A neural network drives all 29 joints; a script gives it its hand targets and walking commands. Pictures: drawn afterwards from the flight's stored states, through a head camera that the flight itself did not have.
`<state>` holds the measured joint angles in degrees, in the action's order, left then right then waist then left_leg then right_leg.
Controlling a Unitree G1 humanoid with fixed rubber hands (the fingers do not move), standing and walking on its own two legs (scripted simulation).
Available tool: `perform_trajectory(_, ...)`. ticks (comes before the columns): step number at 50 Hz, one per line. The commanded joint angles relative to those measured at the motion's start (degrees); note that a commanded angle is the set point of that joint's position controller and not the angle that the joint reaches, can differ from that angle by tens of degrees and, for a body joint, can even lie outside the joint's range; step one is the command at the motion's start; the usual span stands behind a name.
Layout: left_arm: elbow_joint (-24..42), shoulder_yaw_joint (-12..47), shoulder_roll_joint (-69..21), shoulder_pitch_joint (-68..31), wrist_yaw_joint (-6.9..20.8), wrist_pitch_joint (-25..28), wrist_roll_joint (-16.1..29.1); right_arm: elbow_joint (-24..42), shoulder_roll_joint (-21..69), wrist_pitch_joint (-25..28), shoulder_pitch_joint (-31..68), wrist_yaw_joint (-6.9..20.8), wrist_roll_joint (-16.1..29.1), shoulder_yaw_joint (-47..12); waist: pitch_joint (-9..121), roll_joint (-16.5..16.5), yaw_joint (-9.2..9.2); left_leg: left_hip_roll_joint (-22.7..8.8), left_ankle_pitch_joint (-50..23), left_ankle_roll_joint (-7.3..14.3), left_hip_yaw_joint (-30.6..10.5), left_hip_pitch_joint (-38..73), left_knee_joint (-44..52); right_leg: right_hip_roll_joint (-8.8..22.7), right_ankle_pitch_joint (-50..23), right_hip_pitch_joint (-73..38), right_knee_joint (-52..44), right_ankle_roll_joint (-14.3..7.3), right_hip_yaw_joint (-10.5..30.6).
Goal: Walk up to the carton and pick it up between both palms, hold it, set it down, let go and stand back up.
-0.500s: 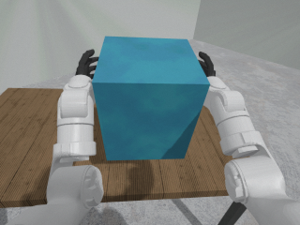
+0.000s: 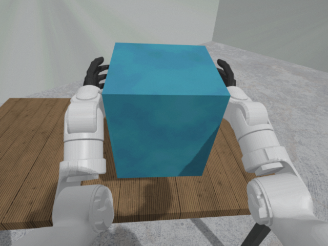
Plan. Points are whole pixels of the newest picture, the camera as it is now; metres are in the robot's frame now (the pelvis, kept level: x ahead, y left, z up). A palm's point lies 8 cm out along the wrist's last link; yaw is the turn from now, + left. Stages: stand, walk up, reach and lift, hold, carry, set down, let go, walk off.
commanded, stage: hold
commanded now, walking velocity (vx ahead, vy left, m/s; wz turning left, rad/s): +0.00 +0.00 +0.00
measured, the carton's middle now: (160, 112) +0.36 +0.01 +0.20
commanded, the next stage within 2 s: set down in 1.92 s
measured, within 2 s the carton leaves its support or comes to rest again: neither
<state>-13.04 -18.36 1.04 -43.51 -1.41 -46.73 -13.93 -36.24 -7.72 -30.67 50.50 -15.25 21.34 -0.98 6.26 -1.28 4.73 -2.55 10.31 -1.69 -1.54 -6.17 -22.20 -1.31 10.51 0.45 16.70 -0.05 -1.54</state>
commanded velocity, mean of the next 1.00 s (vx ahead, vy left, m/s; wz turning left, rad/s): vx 0.00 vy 0.00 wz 0.00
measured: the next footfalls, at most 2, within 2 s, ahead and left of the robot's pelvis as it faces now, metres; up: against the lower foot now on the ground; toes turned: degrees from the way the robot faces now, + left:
none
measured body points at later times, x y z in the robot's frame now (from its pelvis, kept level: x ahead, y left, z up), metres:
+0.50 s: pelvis +0.00 +0.00 +0.00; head -0.08 +0.02 +0.44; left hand +0.38 +0.16 +0.26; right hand +0.38 -0.14 +0.26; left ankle +0.03 +0.13 -0.75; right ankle -0.01 -0.12 -0.75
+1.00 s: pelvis +0.00 +0.00 +0.00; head -0.08 +0.02 +0.44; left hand +0.38 +0.16 +0.26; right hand +0.38 -0.14 +0.26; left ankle +0.03 +0.13 -0.75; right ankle -0.01 -0.12 -0.75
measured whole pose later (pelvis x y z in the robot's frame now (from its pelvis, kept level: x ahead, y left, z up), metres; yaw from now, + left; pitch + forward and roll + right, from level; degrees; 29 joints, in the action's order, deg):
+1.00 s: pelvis +0.00 +0.00 +0.00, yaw +0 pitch -6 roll -1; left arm -11.9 -18.1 1.4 -43.9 -1.0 -47.2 -14.1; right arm -35.1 -7.8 -30.9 50.5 -15.4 21.5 -1.1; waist 6.1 -1.5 4.8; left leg -2.5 10.3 -1.7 -1.8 -6.5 -22.2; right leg -1.3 10.5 0.7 16.7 0.0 -1.7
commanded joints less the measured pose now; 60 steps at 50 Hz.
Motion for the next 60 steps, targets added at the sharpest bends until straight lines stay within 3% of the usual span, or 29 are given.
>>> perform_trajectory(1,6.4,27.6,-33.6,-44.3,7.8,3.3,9.8,18.7,39.9,1.8,48.3,5.1,6.6,-18.5,18.0,2.7,-0.10,4.5,-15.3,-0.6,0.5,10.8,1.7,-3.0,-13.3,1.1,-2.5,3.9,0.6)
perform_trajectory(2,6.3,27.7,-34.1,-43.6,8.0,3.1,9.3,18.6,40.0,1.8,48.2,5.2,6.8,-18.4,17.5,4.1,-0.16,4.7,-15.1,-0.8,0.8,10.2,1.6,-2.8,-13.3,1.2,-2.5,4.0,0.7)
perform_trajectory(5,8.4,29.6,-35.0,-45.4,7.9,3.1,11.4,22.5,40.7,1.8,50.4,5.1,7.9,-19.6,21.0,3.9,0.18,4.4,-17.3,-1.0,0.5,11.4,0.5,-3.3,-15.8,-0.1,-1.9,4.0,0.2)
perform_trajectory(6,7.0,29.1,-34.1,-45.5,7.7,2.9,11.1,20.6,40.4,1.3,49.2,4.9,7.3,-18.5,19.6,3.5,0.72,4.5,-16.2,-1.0,0.6,10.9,0.7,-3.1,-15.0,1.1,-2.2,4.2,0.5)
perform_trajectory(7,8.1,29.0,-34.5,-45.3,7.7,3.0,10.8,21.8,40.3,1.4,49.8,4.9,7.4,-18.9,19.7,3.7,0.26,4.7,-15.7,-0.7,0.5,10.9,0.7,-3.1,-15.0,0.3,-2.1,4.2,0.6)
perform_trajectory(13,1.0,24.8,-32.2,-45.5,9.0,2.9,8.8,15.1,40.5,0.6,49.2,5.3,4.9,-16.0,14.2,1.9,-0.28,4.9,-7.5,0.9,1.1,7.7,3.7,-1.9,-7.4,3.6,-3.6,3.9,1.2)
perform_trajectory(16,2.1,25.7,-33.1,-46.0,9.1,3.3,9.9,17.4,40.7,1.0,50.9,5.3,5.4,-17.0,17.8,2.1,-0.89,4.5,-9.6,0.4,1.3,8.5,3.1,-2.5,-8.6,1.7,-3.2,3.7,0.7)
perform_trajectory(17,2.9,26.8,-33.6,-46.8,8.9,3.3,10.0,17.7,40.8,1.1,51.2,5.2,5.8,-16.5,18.9,3.4,0.38,4.8,-11.1,0.0,1.4,9.3,2.5,-2.5,-10.6,1.5,-2.8,4.1,0.8)
perform_trajectory(20,2.1,27.5,-34.0,-47.2,8.5,3.5,11.1,18.5,40.8,0.9,52.2,5.1,6.0,-16.2,19.9,2.7,0.20,4.9,-11.1,0.1,0.9,9.2,2.4,-2.6,-9.8,2.2,-3.1,4.1,0.6)
perform_trajectory(21,2.9,27.4,-33.9,-48.0,8.4,3.7,10.9,16.1,41.2,0.6,50.7,5.1,5.6,-15.6,18.7,3.8,0.92,4.9,-10.1,-0.3,0.9,8.7,2.4,-2.5,-9.1,1.8,-3.0,4.0,0.9)
perform_trajectory(23,3.1,26.7,-33.7,-47.1,8.3,3.8,10.4,16.0,40.5,0.8,49.5,5.3,5.6,-15.7,17.8,3.4,0.61,4.8,-11.2,-0.1,0.6,8.8,2.7,-2.7,-9.9,1.8,-3.1,4.0,0.9)
perform_trajectory(24,4.1,27.6,-34.6,-45.7,8.3,3.7,10.5,16.9,40.1,1.0,48.9,5.1,6.2,-15.9,18.5,4.4,1.35,5.1,-13.6,-0.4,0.6,9.9,2.1,-2.6,-12.5,1.5,-2.7,4.1,0.9)
perform_trajectory(28,4.1,25.8,-32.7,-45.1,8.6,3.4,9.6,16.9,39.6,0.9,48.5,4.6,6.9,-17.2,19.1,3.7,0.18,4.8,-14.3,-0.7,1.0,10.6,1.3,-2.9,-13.8,1.3,-2.2,4.3,0.6)
perform_trajectory(35,8.7,29.2,-35.0,-45.0,7.9,2.9,10.5,20.1,39.4,1.5,48.6,4.9,7.9,-18.2,21.3,6.2,1.03,4.3,-17.8,-1.8,0.2,11.8,0.0,-3.2,-14.6,0.7,-1.6,3.4,0.3)
perform_trajectory(39,5.1,26.9,-33.4,-45.5,7.9,2.8,9.5,16.9,39.2,0.8,47.7,5.5,6.2,-16.6,15.8,3.7,0.61,4.4,-11.8,-0.5,0.3,9.0,2.5,-2.9,-8.9,3.4,-3.0,3.6,0.5)
perform_trajectory(42,4.0,28.1,-35.1,-45.4,8.2,2.8,9.8,16.8,39.6,1.1,48.5,5.7,5.6,-16.4,16.2,5.0,0.85,4.3,-11.2,-0.7,0.4,8.4,2.4,-2.7,-8.0,3.5,-2.9,3.3,0.3)
perform_trajectory(45,7.4,29.7,-36.1,-45.4,7.6,3.1,10.7,20.2,39.5,1.8,49.7,5.9,7.2,-17.9,21.9,5.6,1.04,4.0,-16.3,-1.6,0.5,12.1,1.0,-3.3,-12.4,1.5,-2.0,3.0,0.0)
perform_trajectory(47,7.2,28.9,-35.3,-44.0,7.3,3.2,10.9,21.9,39.2,1.9,49.7,5.3,7.5,-18.8,21.9,4.1,0.56,4.3,-19.5,-1.5,0.2,11.9,-0.3,-3.7,-15.9,0.4,-1.6,3.5,0.3)
perform_trajectory(51,6.7,27.4,-34.0,-43.3,8.1,2.8,9.7,19.3,39.3,1.3,47.1,4.9,6.4,-18.6,18.4,3.0,-0.23,4.5,-15.2,-0.5,0.4,11.2,2.0,-3.1,-12.6,1.1,-2.7,4.0,0.5)
perform_trajectory(55,5.6,27.6,-34.4,-43.9,8.4,2.6,9.1,17.4,38.9,1.4,47.0,5.4,5.3,-17.2,17.3,5.6,0.48,4.2,-13.0,-0.6,0.6,10.2,2.3,-2.9,-9.7,1.5,-3.2,3.0,0.3)
perform_trajectory(57,6.8,28.4,-34.6,-44.8,8.1,2.9,10.1,20.4,40.0,1.9,48.9,5.6,6.5,-18.7,19.1,3.7,0.21,4.3,-16.6,-0.9,0.7,10.9,1.6,-3.1,-13.7,0.8,-2.6,3.7,-0.1)
perform_trajectory(60,5.1,26.5,-33.2,-43.7,8.3,3.1,9.6,18.3,39.8,1.3,48.0,5.0,6.2,-17.9,16.9,2.3,0.36,5.1,-14.5,-0.2,0.5,10.2,1.8,-2.8,-14.7,0.7,-2.6,4.4,0.6)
